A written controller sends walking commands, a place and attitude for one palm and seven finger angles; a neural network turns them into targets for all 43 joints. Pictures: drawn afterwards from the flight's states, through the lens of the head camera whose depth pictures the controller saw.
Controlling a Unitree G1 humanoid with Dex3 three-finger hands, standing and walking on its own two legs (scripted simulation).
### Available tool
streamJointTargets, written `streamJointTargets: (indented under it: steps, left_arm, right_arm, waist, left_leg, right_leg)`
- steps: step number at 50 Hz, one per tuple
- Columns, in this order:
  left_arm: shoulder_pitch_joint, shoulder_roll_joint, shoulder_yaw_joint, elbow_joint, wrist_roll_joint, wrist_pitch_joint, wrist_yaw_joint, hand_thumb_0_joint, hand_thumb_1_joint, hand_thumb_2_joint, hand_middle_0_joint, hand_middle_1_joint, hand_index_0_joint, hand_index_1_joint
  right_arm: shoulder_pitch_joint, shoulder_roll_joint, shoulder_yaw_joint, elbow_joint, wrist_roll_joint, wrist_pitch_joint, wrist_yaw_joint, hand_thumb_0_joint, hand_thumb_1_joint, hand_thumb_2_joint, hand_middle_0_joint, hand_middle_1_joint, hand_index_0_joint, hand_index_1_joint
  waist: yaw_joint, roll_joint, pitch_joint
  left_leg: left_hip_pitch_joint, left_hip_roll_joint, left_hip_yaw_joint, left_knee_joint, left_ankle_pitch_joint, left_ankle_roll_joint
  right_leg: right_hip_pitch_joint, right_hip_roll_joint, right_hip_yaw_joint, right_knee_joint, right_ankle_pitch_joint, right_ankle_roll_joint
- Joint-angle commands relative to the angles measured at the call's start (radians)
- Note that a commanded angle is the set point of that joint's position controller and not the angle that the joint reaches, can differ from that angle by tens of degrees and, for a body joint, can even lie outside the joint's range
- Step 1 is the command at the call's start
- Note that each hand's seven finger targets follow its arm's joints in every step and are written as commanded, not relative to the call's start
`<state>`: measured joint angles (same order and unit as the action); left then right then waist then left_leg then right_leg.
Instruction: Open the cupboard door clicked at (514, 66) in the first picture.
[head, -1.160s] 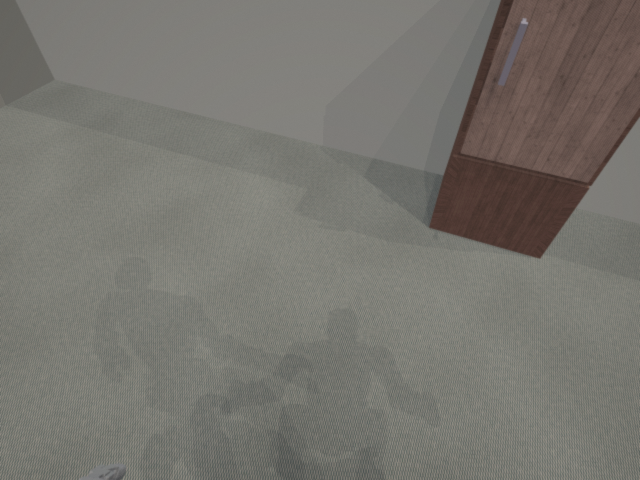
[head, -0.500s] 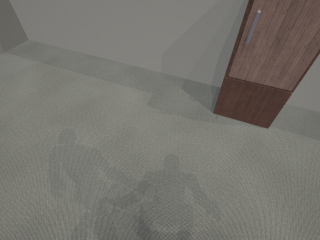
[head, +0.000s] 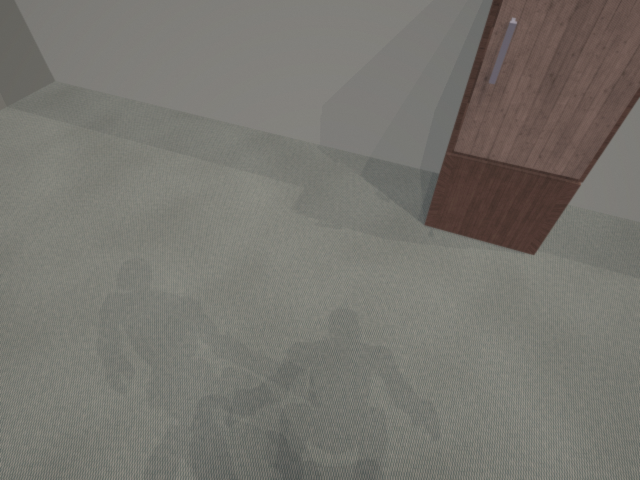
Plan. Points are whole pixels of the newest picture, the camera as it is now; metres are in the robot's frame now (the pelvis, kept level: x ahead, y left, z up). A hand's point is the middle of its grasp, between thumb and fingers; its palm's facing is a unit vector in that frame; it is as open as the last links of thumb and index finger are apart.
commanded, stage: look at it before walking up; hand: left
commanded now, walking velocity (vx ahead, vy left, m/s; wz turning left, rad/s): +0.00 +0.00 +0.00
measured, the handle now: (502, 51) +1.24 -0.46 +0.02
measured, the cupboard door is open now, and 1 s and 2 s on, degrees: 0 0 0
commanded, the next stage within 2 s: walk to a spot facing it in 0.28 s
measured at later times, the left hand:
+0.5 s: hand out of the picture +0.08 +0.25 -0.16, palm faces -0.04 -0.94 -0.34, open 7.4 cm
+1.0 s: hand out of the picture +0.06 +0.15 -0.16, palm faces -0.21 -0.95 -0.22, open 7.4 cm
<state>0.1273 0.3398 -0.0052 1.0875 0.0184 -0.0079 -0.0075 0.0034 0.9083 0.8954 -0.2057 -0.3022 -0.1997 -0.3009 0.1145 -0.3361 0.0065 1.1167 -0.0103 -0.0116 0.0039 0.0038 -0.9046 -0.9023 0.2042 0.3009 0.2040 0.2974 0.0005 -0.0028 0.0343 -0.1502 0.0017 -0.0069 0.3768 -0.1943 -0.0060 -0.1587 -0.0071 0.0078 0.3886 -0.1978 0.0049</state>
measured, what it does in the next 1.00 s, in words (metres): lifts its left foot, turning right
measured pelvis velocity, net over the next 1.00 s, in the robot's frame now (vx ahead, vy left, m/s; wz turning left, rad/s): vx -0.01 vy -0.03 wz -0.29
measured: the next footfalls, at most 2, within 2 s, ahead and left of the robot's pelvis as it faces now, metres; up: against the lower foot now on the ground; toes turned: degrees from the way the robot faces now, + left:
left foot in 1.24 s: +0.13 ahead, +0.10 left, +0.00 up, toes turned -23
right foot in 1.72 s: +0.21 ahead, -0.27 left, +0.00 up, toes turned -51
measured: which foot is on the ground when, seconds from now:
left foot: down 0.00-0.74, up 0.76-1.00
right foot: down 0.00-1.00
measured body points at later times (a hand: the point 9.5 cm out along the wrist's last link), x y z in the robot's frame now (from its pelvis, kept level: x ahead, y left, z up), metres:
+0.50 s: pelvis +0.01 +0.00 +0.00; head +0.01 +0.00 +0.45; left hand +0.09 +0.30 -0.13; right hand +0.09 -0.29 -0.13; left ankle +0.01 +0.12 -0.75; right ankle +0.01 -0.12 -0.75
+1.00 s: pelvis -0.01 -0.03 +0.00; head +0.01 -0.05 +0.45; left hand +0.07 +0.20 -0.14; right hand +0.00 -0.30 -0.15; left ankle +0.02 +0.13 -0.68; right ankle +0.00 -0.11 -0.75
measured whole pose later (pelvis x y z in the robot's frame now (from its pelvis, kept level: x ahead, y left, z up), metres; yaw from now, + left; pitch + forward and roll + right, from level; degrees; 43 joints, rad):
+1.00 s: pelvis -0.01 -0.03 +0.00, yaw -16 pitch +1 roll +2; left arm 0.32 0.18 0.04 0.96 0.03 0.00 -0.02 0.00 0.91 0.90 -0.21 -0.30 -0.20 -0.30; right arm 0.18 -0.24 -0.06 0.98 -0.03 0.04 0.00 0.01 -0.91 -0.90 0.20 0.30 0.20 0.30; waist 0.03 0.01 0.03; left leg -0.46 0.06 0.03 0.99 -0.35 -0.07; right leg -0.26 0.07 0.07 0.43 -0.18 -0.07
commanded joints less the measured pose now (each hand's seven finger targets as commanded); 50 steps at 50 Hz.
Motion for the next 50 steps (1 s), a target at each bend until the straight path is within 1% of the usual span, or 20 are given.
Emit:
streamJointTargets:
  steps: [1, 20, 21, 23, 25, 27, 29, 31, 32, 33, 35, 36, 37, 38, 39, 40, 42, 44, 47, 50]
  left_arm:
    - [-0.037, 0.206, 0.04, -0.065, -0.007, -0.021, 0.018, 0.0, 0.9, 0.9, -0.2, -0.3, -0.2, -0.3]
    - [-0.041, 0.213, 0.041, -0.063, -0.006, -0.019, 0.018, 0.0, 0.9, 0.9, -0.2, -0.3, -0.2, -0.3]
    - [-0.036, 0.196, 0.04, -0.067, -0.006, -0.013, 0.018, 0.0, 0.9, 0.9, -0.2, -0.3, -0.2, -0.3]
    - [0.007, 0.112, 0.03, -0.069, -0.007, 0.012, 0.022, 0.0, 0.9, 0.9, -0.2, -0.3, -0.2, -0.3]
    - [0.031, 0.096, 0.035, -0.093, -0.005, 0.03, 0.022, 0.0, 0.9, 0.9, -0.2, -0.3, -0.2, -0.3]
    - [0.043, 0.092, 0.043, -0.123, -0.003, 0.04, 0.017, 0.0, 0.9, 0.9, -0.2, -0.3, -0.2, -0.3]
    - [0.051, 0.074, 0.052, -0.154, -0.001, 0.047, 0.01, 0.0, 0.9, 0.9, -0.2, -0.3, -0.2, -0.3]
    - [0.066, 0.046, 0.06, -0.18, 0.0, 0.055, 0.006, 0.0, 0.9, 0.9, -0.2, -0.3, -0.2, -0.3]
    - [0.071, 0.041, 0.064, -0.191, -0.001, 0.057, 0.005, 0.0, 0.9, 0.9, -0.2, -0.3, -0.2, -0.3]
    - [0.091, 0.029, 0.071, -0.198, 0.0, 0.056, 0.002, 0.0, 0.9, 0.9, -0.2, -0.3, -0.2, -0.3]
    - [0.187, 0.02, 0.081, -0.182, 0.004, 0.046, -0.004, 0.0, 0.9, 0.9, -0.2, -0.3, -0.2, -0.3]
    - [0.234, 0.074, 0.092, -0.176, 0.01, 0.03, -0.001, 0.0, 0.9, 0.9, -0.2, -0.3, -0.2, -0.3]
    - [0.233, 0.185, 0.111, -0.187, 0.016, 0.014, 0.015, 0.0, 0.9, 0.9, -0.2, -0.3, -0.2, -0.3]
    - [0.252, 0.155, 0.111, -0.192, -0.001, 0.021, 0.025, 0.0, 0.9, 0.9, -0.2, -0.3, -0.2, -0.3]
    - [0.205, 0.134, 0.109, -0.202, 0.001, 0.024, 0.026, 0.0, 0.9, 0.9, -0.2, -0.3, -0.2, -0.3]
    - [0.165, 0.102, 0.104, -0.215, -0.001, 0.024, 0.023, 0.0, 0.9, 0.9, -0.2, -0.3, -0.2, -0.3]
    - [0.131, 0.071, 0.1, -0.225, 0.0, 0.015, 0.021, 0.0, 0.9, 0.9, -0.2, -0.3, -0.2, -0.3]
    - [0.168, 0.064, 0.103, -0.213, 0.0, 0.002, 0.015, 0.0, 0.9, 0.9, -0.2, -0.3, -0.2, -0.3]
    - [0.22, 0.063, 0.108, -0.189, 0.003, -0.011, 0.009, 0.0, 0.9, 0.9, -0.2, -0.3, -0.2, -0.3]
    - [0.253, 0.057, 0.111, -0.177, 0.004, -0.018, 0.006, 0.0, 0.9, 0.9, -0.2, -0.3, -0.2, -0.3]
  right_arm:
    - [-0.053, -0.209, -0.044, -0.067, 0.002, -0.023, -0.013, 0.0, -0.9, -0.9, 0.2, 0.3, 0.2, 0.3]
    - [-0.057, -0.216, -0.044, -0.068, 0.003, -0.023, -0.017, 0.0, -0.9, -0.9, 0.2, 0.3, 0.2, 0.3]
    - [-0.045, -0.197, -0.045, -0.067, 0.002, -0.021, -0.019, 0.0, -0.9, -0.9, 0.2, 0.3, 0.2, 0.3]
    - [0.004, -0.107, -0.033, -0.069, 0.0, -0.006, -0.024, 0.0, -0.9, -0.9, 0.2, 0.3, 0.2, 0.3]
    - [0.03, -0.097, -0.04, -0.088, -0.001, 0.008, -0.03, 0.0, -0.9, -0.9, 0.2, 0.3, 0.2, 0.3]
    - [0.035, -0.118, -0.056, -0.12, -0.002, 0.016, -0.034, 0.0, -0.9, -0.9, 0.2, 0.3, 0.2, 0.3]
    - [0.029, -0.13, -0.072, -0.152, -0.004, 0.02, -0.037, 0.0, -0.9, -0.9, 0.2, 0.3, 0.2, 0.3]
    - [0.021, -0.132, -0.084, -0.177, -0.005, 0.015, -0.036, 0.0, -0.9, -0.9, 0.2, 0.3, 0.2, 0.3]
    - [0.017, -0.128, -0.087, -0.191, -0.006, 0.014, -0.036, 0.0, -0.9, -0.9, 0.2, 0.3, 0.2, 0.3]
    - [-0.001, -0.121, -0.091, -0.203, -0.01, 0.013, -0.037, 0.0, -0.9, -0.9, 0.2, 0.3, 0.2, 0.3]
    - [-0.028, -0.115, -0.097, -0.217, -0.011, 0.018, -0.035, 0.0, -0.9, -0.9, 0.2, 0.3, 0.2, 0.3]
    - [-0.014, -0.081, -0.094, -0.224, -0.003, 0.027, -0.031, 0.0, -0.9, -0.9, 0.2, 0.3, 0.2, 0.3]
    - [0.012, 0.006, -0.077, -0.262, 0.001, 0.031, -0.022, 0.0, -0.9, -0.9, 0.2, 0.3, 0.2, 0.3]
    - [-0.01, -0.036, -0.083, -0.26, 0.003, 0.039, -0.032, 0.0, -0.9, -0.9, 0.2, 0.3, 0.2, 0.3]
    - [-0.042, -0.021, -0.084, -0.259, 0.004, 0.037, -0.029, 0.0, -0.9, -0.9, 0.2, 0.3, 0.2, 0.3]
    - [-0.034, -0.027, -0.085, -0.253, -0.003, 0.038, -0.025, 0.0, -0.9, -0.9, 0.2, 0.3, 0.2, 0.3]
    - [0.006, -0.02, -0.085, -0.232, -0.013, 0.032, -0.012, 0.0, -0.9, -0.9, 0.2, 0.3, 0.2, 0.3]
    - [0.016, -0.006, -0.086, -0.228, -0.017, 0.027, -0.008, 0.0, -0.9, -0.9, 0.2, 0.3, 0.2, 0.3]
    - [-0.004, 0.007, -0.087, -0.237, -0.015, 0.016, -0.002, 0.0, -0.9, -0.9, 0.2, 0.3, 0.2, 0.3]
    - [-0.023, 0.015, -0.086, -0.254, -0.015, 0.003, -0.001, 0.0, -0.9, -0.9, 0.2, 0.3, 0.2, 0.3]
  waist:
    - [0.0, -0.006, -0.061]
    - [0.0, -0.004, -0.065]
    - [-0.003, 0.002, -0.067]
    - [-0.006, -0.001, -0.066]
    - [-0.009, 0.011, -0.05]
    - [-0.008, 0.049, -0.05]
    - [-0.007, 0.102, -0.039]
    - [-0.002, 0.191, -0.04]
    - [-0.001, 0.191, -0.044]
    - [0.018, 0.17, -0.044]
    - [0.061, 0.127, -0.065]
    - [0.077, -0.055, -0.064]
    - [0.053, -0.378, -0.048]
    - [0.078, -0.254, -0.068]
    - [0.06, -0.21, -0.027]
    - [0.045, -0.168, -0.005]
    - [0.018, -0.095, -0.032]
    - [0.027, -0.104, -0.057]
    - [0.045, -0.098, -0.046]
    - [0.057, -0.11, -0.05]
  left_leg:
    - [0.018, 0.111, -0.096, -0.058, 0.093, 0.034]
    - [0.048, 0.122, -0.085, -0.062, 0.138, 0.032]
    - [0.056, 0.125, -0.069, -0.045, 0.148, 0.029]
    - [0.056, 0.131, -0.032, -0.004, 0.155, 0.015]
    - [0.046, 0.145, -0.019, 0.014, 0.138, 0.015]
    - [0.047, 0.183, -0.031, 0.018, 0.129, 0.035]
    - [0.028, 0.244, -0.067, -0.004, 0.132, 0.076]
    - [0.011, 0.345, -0.103, -0.031, 0.253, 0.158]
    - [-0.002, 0.371, -0.101, -0.021, 0.302, 0.182]
    - [-0.028, 0.37, -0.068, 0.017, 0.347, 0.173]
    - [-0.089, 0.305, 0.041, 0.178, 0.281, 0.093]
    - [-0.184, 0.199, 0.123, 0.409, 0.077, 0.01]
    - [-0.436, 0.037, 0.145, 0.651, -0.37, -0.058]
    - [-0.387, 0.057, -0.001, 0.721, -0.361, -0.039]
    - [-0.408, 0.067, -0.019, 0.771, -0.324, -0.037]
    - [-0.416, 0.085, -0.031, 0.783, -0.259, -0.041]
    - [-0.387, 0.093, -0.006, 0.735, -0.177, -0.051]
    - [-0.396, 0.084, 0.009, 0.693, -0.147, -0.057]
    - [-0.432, 0.079, 0.016, 0.629, -0.152, -0.061]
    - [-0.441, 0.071, 0.021, 0.543, -0.158, -0.062]
  right_leg:
    - [-0.005, -0.114, 0.108, -0.074, 0.075, -0.037]
    - [0.009, -0.11, 0.108, -0.07, 0.147, -0.037]
    - [-0.004, -0.108, 0.115, -0.055, 0.176, -0.038]
    - [-0.039, -0.102, 0.12, -0.009, 0.219, -0.026]
    - [-0.09, -0.082, 0.128, 0.043, 0.223, -0.024]
    - [-0.145, -0.049, 0.112, 0.12, 0.198, -0.019]
    - [-0.198, -0.01, 0.076, 0.242, 0.102, -0.006]
    - [-0.244, 0.009, 0.012, 0.444, -0.235, 0.011]
    - [-0.246, -0.01, 0.016, 0.494, -0.307, 0.009]
    - [-0.207, -0.029, 0.018, 0.459, -0.306, 0.004]
    - [-0.063, -0.03, -0.023, 0.256, -0.119, 0.006]
    - [0.014, -0.103, 0.097, 0.045, 0.103, -0.013]
    - [0.053, -0.353, 0.506, -0.081, 0.383, -0.118]
    - [-0.008, -0.356, 0.483, -0.115, 0.299, -0.187]
    - [-0.056, -0.314, 0.504, -0.13, 0.126, -0.211]
    - [-0.083, -0.278, 0.475, -0.151, -0.042, -0.203]
    - [-0.073, -0.221, 0.405, -0.161, -0.174, -0.18]
    - [-0.031, -0.192, 0.391, -0.167, -0.217, -0.174]
    - [0.01, -0.187, 0.425, -0.19, -0.289, -0.187]
    - [0.052, -0.174, 0.444, -0.189, -0.277, -0.198]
